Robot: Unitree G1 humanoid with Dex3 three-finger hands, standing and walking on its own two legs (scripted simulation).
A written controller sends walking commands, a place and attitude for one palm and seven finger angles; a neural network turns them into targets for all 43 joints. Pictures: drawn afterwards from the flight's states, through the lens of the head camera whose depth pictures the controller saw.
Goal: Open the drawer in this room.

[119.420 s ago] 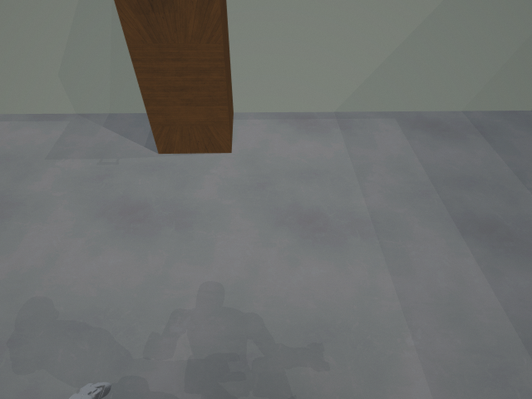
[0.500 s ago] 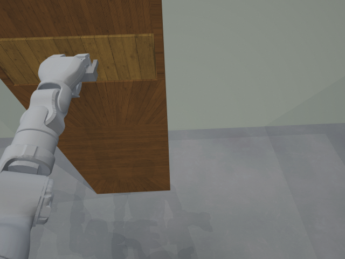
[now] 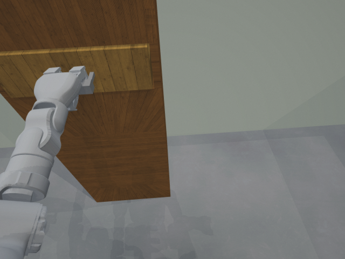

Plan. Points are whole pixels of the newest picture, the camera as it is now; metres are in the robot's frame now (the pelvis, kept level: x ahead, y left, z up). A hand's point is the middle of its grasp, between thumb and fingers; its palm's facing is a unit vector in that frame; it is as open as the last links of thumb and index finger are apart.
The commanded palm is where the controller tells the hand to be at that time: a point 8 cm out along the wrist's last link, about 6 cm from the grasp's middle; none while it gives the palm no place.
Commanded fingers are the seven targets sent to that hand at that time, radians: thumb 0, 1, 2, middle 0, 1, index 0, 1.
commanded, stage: pull the drawer open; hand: left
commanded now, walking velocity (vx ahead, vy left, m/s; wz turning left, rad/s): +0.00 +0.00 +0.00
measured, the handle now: (70, 82) +0.50 +0.24 +0.15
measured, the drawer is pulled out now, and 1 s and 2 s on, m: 0.01 0.12 0.30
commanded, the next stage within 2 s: open the thumb to release the handle in 2.00 s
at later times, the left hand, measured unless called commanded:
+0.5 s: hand (68, 106) +0.44 +0.24 +0.13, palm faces -0.02 -0.03 -1.00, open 5.8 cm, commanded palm +0.39 +0.25 +0.18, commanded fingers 0.00 0.90 0.90 -0.40 -1.35 -0.40 -1.35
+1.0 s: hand (58, 142) +0.34 +0.23 +0.13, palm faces +0.07 -0.08 -0.99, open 5.8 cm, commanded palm +0.29 +0.25 +0.18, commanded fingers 0.00 0.90 0.90 -0.40 -1.35 -0.40 -1.35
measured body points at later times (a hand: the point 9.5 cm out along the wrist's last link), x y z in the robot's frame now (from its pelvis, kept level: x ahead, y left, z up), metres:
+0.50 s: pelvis +0.00 -0.01 +0.00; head +0.04 -0.03 +0.45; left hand +0.43 +0.24 +0.18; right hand +0.12 -0.27 -0.12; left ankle +0.00 +0.11 -0.73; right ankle -0.03 -0.13 -0.73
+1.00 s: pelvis +0.01 -0.01 +0.01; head +0.01 -0.04 +0.46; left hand +0.33 +0.23 +0.18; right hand +0.20 -0.25 -0.09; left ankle +0.00 +0.11 -0.73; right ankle -0.03 -0.13 -0.73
